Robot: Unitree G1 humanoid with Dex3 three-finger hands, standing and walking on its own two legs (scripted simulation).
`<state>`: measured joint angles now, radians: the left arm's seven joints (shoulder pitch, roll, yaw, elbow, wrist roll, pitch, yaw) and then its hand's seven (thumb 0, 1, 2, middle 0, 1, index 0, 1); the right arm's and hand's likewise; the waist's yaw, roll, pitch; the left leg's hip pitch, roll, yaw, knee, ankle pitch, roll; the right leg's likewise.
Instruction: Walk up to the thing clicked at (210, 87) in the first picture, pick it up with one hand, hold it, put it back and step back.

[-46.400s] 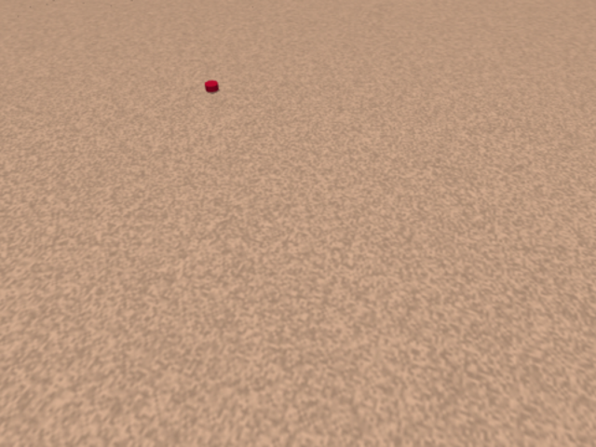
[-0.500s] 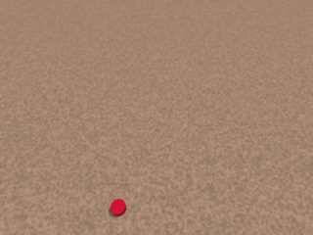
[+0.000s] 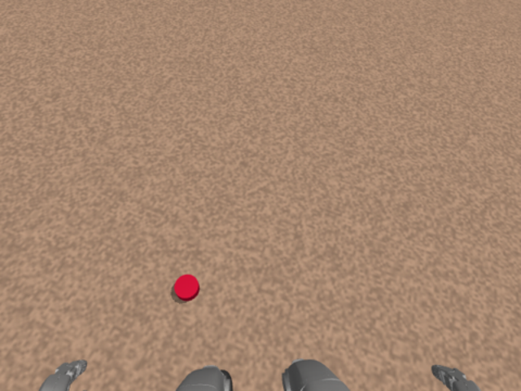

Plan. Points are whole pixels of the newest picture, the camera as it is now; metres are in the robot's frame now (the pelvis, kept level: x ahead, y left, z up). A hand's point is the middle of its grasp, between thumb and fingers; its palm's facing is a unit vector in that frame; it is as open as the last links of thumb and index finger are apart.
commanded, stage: step back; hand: left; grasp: from above
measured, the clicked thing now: (187, 287) +0.47 +0.24 -0.74
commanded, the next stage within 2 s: none
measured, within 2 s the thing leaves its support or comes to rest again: neither
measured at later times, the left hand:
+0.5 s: hand out of the picture -0.01 +0.26 -0.15, palm faces +0.05 -0.92 -0.40, open 7.4 cm
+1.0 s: hand out of the picture -0.22 +0.23 -0.14, palm faces -0.02 -0.91 -0.41, open 7.4 cm
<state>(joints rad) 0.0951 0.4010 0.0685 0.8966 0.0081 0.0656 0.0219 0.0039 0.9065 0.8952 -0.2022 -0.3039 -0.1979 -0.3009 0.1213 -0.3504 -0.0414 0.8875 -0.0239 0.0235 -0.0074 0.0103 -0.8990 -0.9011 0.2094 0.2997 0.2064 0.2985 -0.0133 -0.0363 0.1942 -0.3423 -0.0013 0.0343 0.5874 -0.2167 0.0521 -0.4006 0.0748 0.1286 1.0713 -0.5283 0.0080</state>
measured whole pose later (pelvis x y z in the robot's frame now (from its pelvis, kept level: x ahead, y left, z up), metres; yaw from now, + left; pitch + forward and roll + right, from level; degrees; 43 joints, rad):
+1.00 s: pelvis -0.29 -0.04 +0.00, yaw -1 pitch -2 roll +1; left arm 0.23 0.35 0.06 0.86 0.04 0.05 0.00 0.01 0.90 0.89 -0.21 -0.30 -0.20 -0.30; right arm 0.14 -0.41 -0.06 0.85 0.00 0.06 -0.01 0.01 -0.90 -0.90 0.21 0.30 0.20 0.30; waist 0.03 0.02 0.14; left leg -0.54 -0.10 -0.13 1.06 -0.45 -0.01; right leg -0.29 -0.01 0.04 0.66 -0.34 -0.01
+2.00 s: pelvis -0.56 -0.05 +0.00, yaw +3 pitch -3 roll +1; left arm 0.22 0.41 0.07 0.97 0.02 0.02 -0.02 0.01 0.90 0.90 -0.20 -0.30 -0.20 -0.30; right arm 0.24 -0.34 -0.04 0.99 -0.04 -0.01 0.02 0.01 -0.90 -0.90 0.21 0.30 0.21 0.30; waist 0.01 -0.04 0.05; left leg -0.23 -0.03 -0.03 0.54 -0.27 0.02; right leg -0.33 -0.03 0.02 0.74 -0.45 -0.02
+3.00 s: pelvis -0.53 -0.05 +0.02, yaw +4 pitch -3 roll +0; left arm 0.07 0.34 0.00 1.12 0.01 -0.01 0.00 0.01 0.91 0.90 -0.20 -0.30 -0.20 -0.30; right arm 0.05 -0.34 -0.01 1.10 0.00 -0.01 0.01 0.01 -0.90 -0.90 0.21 0.30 0.20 0.30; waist 0.01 0.00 0.07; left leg -0.08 -0.01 -0.02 0.32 -0.19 0.00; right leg -0.08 -0.03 -0.03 0.32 -0.20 0.01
